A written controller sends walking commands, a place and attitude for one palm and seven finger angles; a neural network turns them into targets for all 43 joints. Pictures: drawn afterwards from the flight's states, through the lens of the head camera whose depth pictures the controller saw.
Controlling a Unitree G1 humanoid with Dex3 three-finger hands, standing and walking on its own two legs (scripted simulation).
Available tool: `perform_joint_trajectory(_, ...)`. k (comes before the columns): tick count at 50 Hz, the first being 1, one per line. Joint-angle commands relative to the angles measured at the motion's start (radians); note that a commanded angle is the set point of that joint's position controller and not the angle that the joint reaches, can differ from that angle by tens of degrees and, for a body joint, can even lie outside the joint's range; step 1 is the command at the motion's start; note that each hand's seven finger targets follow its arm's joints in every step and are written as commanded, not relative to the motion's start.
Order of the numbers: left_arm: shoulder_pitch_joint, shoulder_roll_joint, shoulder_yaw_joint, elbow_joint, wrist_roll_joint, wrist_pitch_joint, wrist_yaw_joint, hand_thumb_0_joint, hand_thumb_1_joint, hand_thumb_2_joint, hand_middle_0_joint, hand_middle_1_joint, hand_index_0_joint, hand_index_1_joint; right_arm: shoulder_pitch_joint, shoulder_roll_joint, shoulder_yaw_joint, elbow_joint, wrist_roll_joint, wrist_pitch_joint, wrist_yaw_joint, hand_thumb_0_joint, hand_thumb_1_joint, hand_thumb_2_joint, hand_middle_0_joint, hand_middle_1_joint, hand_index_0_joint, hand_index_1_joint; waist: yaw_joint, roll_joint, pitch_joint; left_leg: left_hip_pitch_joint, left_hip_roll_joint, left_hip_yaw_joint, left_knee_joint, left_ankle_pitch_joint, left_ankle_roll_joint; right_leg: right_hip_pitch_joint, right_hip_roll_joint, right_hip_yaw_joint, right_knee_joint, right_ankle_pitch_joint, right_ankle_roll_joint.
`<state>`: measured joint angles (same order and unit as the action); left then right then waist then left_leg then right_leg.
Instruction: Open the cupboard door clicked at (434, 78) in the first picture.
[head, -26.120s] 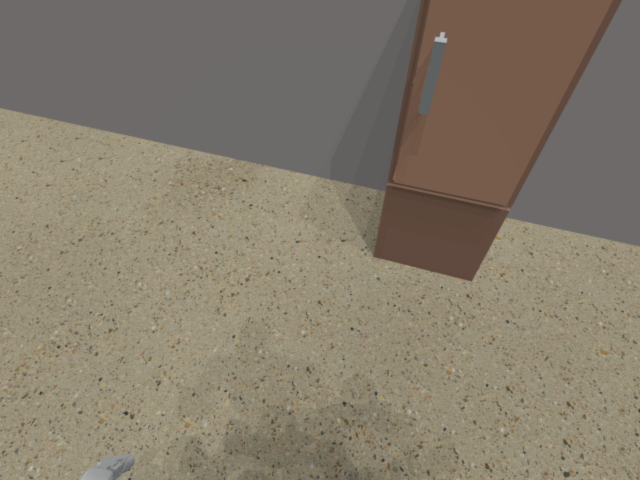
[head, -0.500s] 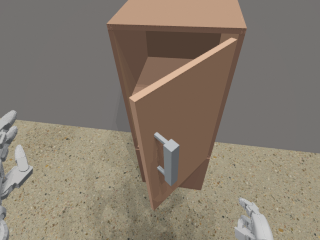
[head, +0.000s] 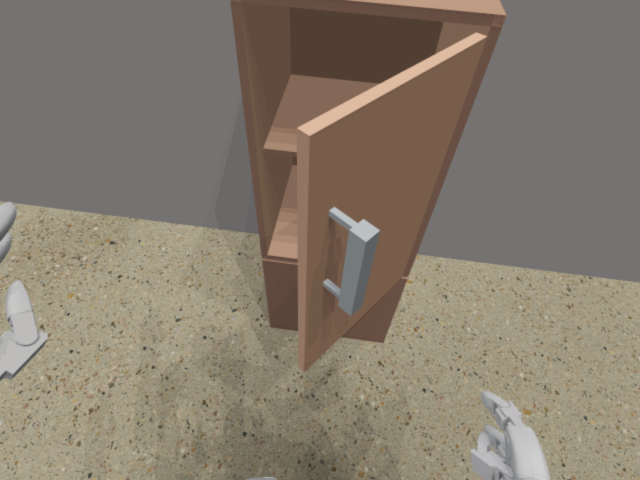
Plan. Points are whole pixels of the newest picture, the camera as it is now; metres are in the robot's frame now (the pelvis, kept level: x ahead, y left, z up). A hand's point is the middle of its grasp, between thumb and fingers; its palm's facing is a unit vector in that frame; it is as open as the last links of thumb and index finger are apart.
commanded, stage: step back with the hand held close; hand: left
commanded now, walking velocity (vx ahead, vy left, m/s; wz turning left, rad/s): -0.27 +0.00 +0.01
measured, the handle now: (344, 263) +0.39 -0.01 +0.04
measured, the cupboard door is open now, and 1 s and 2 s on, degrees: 53 53 53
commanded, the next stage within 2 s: stop stepping back and stand still in 0.48 s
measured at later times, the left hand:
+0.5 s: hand out of the picture +0.12 +0.28 +0.17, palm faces +0.45 -0.77 -0.45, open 7.4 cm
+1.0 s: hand out of the picture +0.04 +0.23 +0.17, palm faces +0.43 -0.79 -0.44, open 7.4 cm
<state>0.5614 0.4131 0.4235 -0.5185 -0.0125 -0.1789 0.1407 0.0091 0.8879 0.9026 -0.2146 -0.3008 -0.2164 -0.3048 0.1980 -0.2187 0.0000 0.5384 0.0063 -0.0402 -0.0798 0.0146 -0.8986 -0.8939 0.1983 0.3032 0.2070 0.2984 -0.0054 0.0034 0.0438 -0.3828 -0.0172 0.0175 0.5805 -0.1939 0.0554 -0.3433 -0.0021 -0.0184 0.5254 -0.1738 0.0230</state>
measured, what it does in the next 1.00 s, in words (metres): walks backwards: left foot, then right foot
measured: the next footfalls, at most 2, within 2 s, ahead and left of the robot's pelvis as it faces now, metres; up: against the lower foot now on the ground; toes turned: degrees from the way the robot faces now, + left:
left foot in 0.34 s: +0.03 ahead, +0.10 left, +0.00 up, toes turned +5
right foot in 0.74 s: -0.22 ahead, -0.12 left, +0.00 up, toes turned -5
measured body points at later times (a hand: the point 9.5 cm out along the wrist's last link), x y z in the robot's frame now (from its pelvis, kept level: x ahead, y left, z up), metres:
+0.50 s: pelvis -0.09 +0.01 +0.01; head -0.04 +0.05 +0.45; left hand +0.09 +0.32 +0.20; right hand +0.10 -0.21 -0.07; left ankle -0.01 +0.10 -0.73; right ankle -0.10 -0.13 -0.65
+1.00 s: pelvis -0.17 -0.03 +0.00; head -0.19 -0.03 +0.45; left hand +0.01 +0.27 +0.19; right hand -0.07 -0.31 -0.09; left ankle -0.16 +0.07 -0.73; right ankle -0.28 -0.12 -0.73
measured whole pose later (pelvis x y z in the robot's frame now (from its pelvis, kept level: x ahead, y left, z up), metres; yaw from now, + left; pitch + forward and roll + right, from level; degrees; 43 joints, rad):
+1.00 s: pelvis -0.17 -0.03 +0.00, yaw -2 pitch +1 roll +1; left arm 0.53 0.39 0.41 -0.40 -0.04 -0.19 0.16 0.01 0.88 0.90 -0.22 -0.30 -0.22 -0.31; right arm 0.31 -0.29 -0.03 0.69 0.00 -0.10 -0.07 0.02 -0.90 -0.89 0.20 0.30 0.21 0.30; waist -0.01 -0.01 -0.08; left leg -0.30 -0.02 0.09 0.55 -0.24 0.04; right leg -0.11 -0.01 -0.03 0.52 -0.44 -0.02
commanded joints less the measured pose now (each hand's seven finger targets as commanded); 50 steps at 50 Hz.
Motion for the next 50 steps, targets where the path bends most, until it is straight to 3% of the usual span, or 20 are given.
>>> perform_joint_trajectory(1, -0.073, 0.159, 0.143, -0.226, 0.014, -0.088, 0.030, 0.000, 0.900, 0.900, -0.200, -0.300, -0.200, -0.300, -0.088, -0.154, -0.057, -0.150, -0.004, -0.083, -0.014, 0.000, -0.900, -0.900, 0.200, 0.300, 0.200, 0.300, 0.009, 0.169, -0.097, -0.411, 0.194, -0.215, -0.342, -0.534, 0.062, 0.387, 0.034, 0.040, 0.156, -0.074, -0.002)
perform_joint_trajectory(6, -0.060, 0.174, 0.167, -0.221, 0.014, -0.108, 0.027, 0.000, 0.900, 0.900, -0.200, -0.300, -0.200, -0.300, -0.075, -0.134, -0.062, -0.144, -0.005, -0.108, -0.007, 0.000, -0.900, -0.900, 0.200, 0.300, 0.200, 0.300, 0.005, 0.073, -0.087, -0.361, 0.154, -0.163, -0.212, -0.500, 0.047, 0.288, 0.010, 0.128, 0.088, -0.083, -0.028)
perform_joint_trajectory(9, -0.076, 0.183, 0.150, -0.232, -0.006, -0.112, 0.032, 0.000, 0.900, 0.900, -0.200, -0.300, -0.200, -0.300, -0.044, -0.122, -0.071, -0.095, -0.013, -0.100, 0.006, 0.000, -0.900, -0.900, 0.200, 0.300, 0.200, 0.300, -0.009, -0.136, -0.073, 0.007, 0.018, -0.032, 0.205, -0.303, -0.054, -0.189, -0.204, 0.394, -0.265, -0.380, -0.147)
perform_joint_trajectory(10, -0.097, 0.162, 0.111, -0.226, -0.008, -0.106, 0.038, 0.000, 0.900, 0.900, -0.200, -0.300, -0.200, -0.300, -0.047, -0.100, -0.060, -0.070, -0.015, -0.092, 0.013, 0.000, -0.900, -0.900, 0.200, 0.300, 0.200, 0.300, -0.010, -0.202, -0.086, 0.091, 0.009, -0.025, 0.335, -0.239, -0.064, -0.258, -0.274, 0.401, -0.302, -0.335, -0.175)
perform_joint_trajectory(12, -0.128, 0.172, 0.110, -0.210, -0.006, -0.095, 0.043, 0.000, 0.900, 0.900, -0.200, -0.300, -0.200, -0.300, -0.060, -0.097, -0.056, -0.068, -0.017, -0.081, 0.016, 0.000, -0.900, -0.900, 0.200, 0.300, 0.200, 0.300, -0.015, -0.230, -0.115, 0.091, 0.024, -0.024, 0.358, -0.232, -0.057, -0.215, -0.271, 0.326, -0.272, -0.175, -0.161)
perform_joint_trajectory(15, -0.144, 0.186, 0.117, -0.209, -0.013, -0.087, 0.044, 0.000, 0.900, 0.900, -0.200, -0.300, -0.200, -0.300, -0.080, -0.104, -0.044, -0.061, -0.007, -0.073, -0.001, 0.000, -0.900, -0.900, 0.200, 0.300, 0.200, 0.300, -0.021, -0.036, -0.054, 0.114, 0.040, -0.033, -0.081, -0.159, -0.052, -0.180, -0.124, 0.159, -0.100, -0.114, -0.064)
perform_joint_trajectory(17, -0.141, 0.190, 0.152, -0.279, -0.004, -0.111, 0.050, 0.000, 0.900, 0.900, -0.200, -0.300, -0.200, -0.300, -0.108, -0.139, -0.056, -0.085, -0.017, -0.100, -0.012, 0.000, -0.900, -0.900, 0.200, 0.300, 0.200, 0.300, 0.003, 0.366, -0.096, -0.142, 0.359, -0.386, -0.361, -0.078, 0.075, 0.011, 0.064, 0.023, 0.385, -0.242, 0.007)
perform_joint_trajectory(20, -0.065, 0.195, 0.177, -0.280, -0.026, -0.125, 0.047, 0.000, 0.900, 0.900, -0.200, -0.300, -0.200, -0.300, -0.061, -0.097, -0.079, -0.054, -0.032, -0.140, 0.010, 0.000, -0.900, -0.900, 0.200, 0.300, 0.200, 0.300, -0.001, 0.161, -0.221, 0.039, 0.400, -0.355, -0.263, 0.243, 0.124, -0.112, 0.062, 0.115, 0.687, -0.370, -0.009)
perform_joint_trajectory(23, -0.035, 0.160, 0.133, -0.363, -0.037, -0.103, 0.039, 0.000, 0.900, 0.900, -0.200, -0.300, -0.200, -0.300, -0.070, -0.109, -0.087, -0.042, -0.010, -0.155, 0.033, 0.000, -0.900, -0.900, 0.200, 0.300, 0.200, 0.300, 0.008, 0.156, -0.270, 0.245, 0.326, -0.162, -0.190, 0.496, 0.087, -0.163, 0.056, 0.048, 0.606, -0.315, 0.014)
perform_joint_trajectory(30, -0.030, 0.165, 0.122, -0.279, -0.052, -0.051, 0.043, 0.000, 0.900, 0.900, -0.200, -0.300, -0.200, -0.300, -0.084, -0.103, -0.057, -0.029, -0.023, -0.158, 0.029, 0.000, -0.900, -0.900, 0.200, 0.300, 0.200, 0.300, -0.014, 0.243, -0.204, 0.175, 0.304, -0.177, -0.398, -0.034, 0.056, 0.003, 0.070, -0.024, 0.317, -0.366, 0.008)
perform_joint_trajectory(34, 0.089, 0.228, 0.198, -0.265, -0.069, -0.047, 0.040, 0.000, 0.900, 0.900, -0.200, -0.300, -0.200, -0.300, -0.080, -0.098, -0.049, -0.075, -0.016, -0.131, 0.030, 0.000, -0.900, -0.900, 0.200, 0.300, 0.200, 0.300, 0.007, 0.261, -0.244, 0.126, 0.154, -0.035, -0.392, -0.269, -0.042, 0.241, 0.098, -0.143, -0.141, -0.279, -0.042)
perform_joint_trajectory(35, 0.105, 0.212, 0.176, -0.279, -0.076, -0.054, 0.031, 0.000, 0.900, 0.900, -0.200, -0.300, -0.200, -0.300, -0.081, -0.082, -0.039, -0.084, -0.012, -0.122, 0.032, 0.000, -0.900, -0.900, 0.200, 0.300, 0.200, 0.300, 0.003, 0.199, -0.241, 0.123, 0.100, 0.014, -0.315, -0.233, -0.067, 0.272, 0.063, -0.115, -0.251, -0.222, -0.060)
perform_joint_trajectory(37, 0.110, 0.288, 0.224, -0.293, -0.071, -0.074, 0.027, 0.000, 0.900, 0.900, -0.200, -0.300, -0.200, -0.300, -0.087, -0.075, -0.032, -0.075, -0.017, -0.089, 0.036, 0.000, -0.900, -0.900, 0.200, 0.300, 0.200, 0.300, 0.005, -0.116, -0.191, 0.136, 0.032, 0.041, 0.144, -0.115, -0.085, 0.016, -0.236, 0.213, -0.388, -0.189, -0.148)
perform_joint_trajectory(38, 0.080, 0.326, 0.253, -0.308, -0.076, -0.081, 0.037, 0.000, 0.900, 0.900, -0.200, -0.300, -0.200, -0.300, -0.104, -0.085, -0.022, -0.075, -0.020, -0.089, 0.033, 0.000, -0.900, -0.900, 0.200, 0.300, 0.200, 0.300, 0.023, -0.164, -0.159, -0.020, 0.027, -0.007, 0.325, -0.163, -0.079, 0.013, -0.341, 0.299, -0.370, -0.010, -0.180)
perform_joint_trajectory(39, 0.053, 0.344, 0.274, -0.285, -0.066, -0.091, 0.049, 0.000, 0.900, 0.900, -0.200, -0.300, -0.200, -0.300, -0.097, -0.093, -0.012, -0.074, -0.030, -0.105, 0.039, 0.000, -0.900, -0.900, 0.200, 0.300, 0.200, 0.300, 0.013, -0.102, -0.172, -0.133, 0.036, -0.016, 0.389, -0.181, -0.080, 0.081, -0.385, 0.300, -0.321, 0.237, -0.211)
perform_joint_trajectory(40, 0.080, 0.234, 0.195, -0.180, -0.072, -0.072, 0.036, 0.000, 0.900, 0.900, -0.200, -0.300, -0.200, -0.300, -0.035, -0.081, -0.029, -0.040, 0.005, -0.104, 0.033, 0.000, -0.900, -0.900, 0.200, 0.300, 0.200, 0.300, -0.005, -0.233, -0.190, -0.227, 0.020, -0.031, 0.408, -0.156, -0.075, 0.271, -0.273, 0.167, -0.192, 0.529, -0.124)
perform_joint_trajectory(42, 0.024, 0.214, 0.172, -0.121, -0.048, -0.061, 0.039, 0.000, 0.900, 0.900, -0.200, -0.300, -0.200, -0.300, -0.071, -0.093, -0.027, -0.045, 0.006, -0.104, 0.016, 0.000, -0.900, -0.900, 0.200, 0.300, 0.200, 0.300, -0.015, -0.207, -0.150, -0.234, 0.039, 0.019, 0.313, -0.106, -0.065, 0.332, -0.247, 0.120, -0.131, 0.716, -0.098)
perform_joint_trajectory(44, -0.086, 0.194, 0.122, -0.078, -0.034, -0.068, 0.036, 0.000, 0.900, 0.900, -0.200, -0.300, -0.200, -0.300, -0.098, -0.108, -0.027, -0.037, 0.005, -0.112, 0.004, 0.000, -0.900, -0.900, 0.200, 0.300, 0.200, 0.300, -0.011, -0.077, -0.075, -0.113, 0.031, 0.058, 0.164, -0.086, -0.045, 0.238, -0.254, 0.115, -0.131, 0.634, -0.105)
perform_joint_trajectory(48, -0.163, 0.167, 0.067, -0.047, -0.024, -0.077, 0.038, 0.000, 0.900, 0.900, -0.200, -0.300, -0.200, -0.300, -0.046, -0.130, -0.048, -0.020, -0.002, -0.128, -0.006, 0.000, -0.900, -0.900, 0.200, 0.300, 0.200, 0.300, -0.020, -0.099, -0.122, 0.163, -0.009, 0.080, -0.128, 0.075, 0.005, 0.213, -0.191, 0.078, 0.007, 0.629, -0.021)
perform_joint_trajectory(50, -0.141, 0.180, 0.073, -0.099, -0.029, -0.086, 0.037, 0.000, 0.900, 0.900, -0.200, -0.300, -0.200, -0.300, -0.040, -0.156, -0.063, -0.048, 0.007, -0.127, -0.005, 0.000, -0.900, -0.900, 0.200, 0.300, 0.200, 0.300, -0.012, -0.010, -0.197, 0.338, 0.108, -0.045, -0.097, 0.426, 0.060, 0.117, -0.088, 0.028, 0.163, 0.505, 0.043)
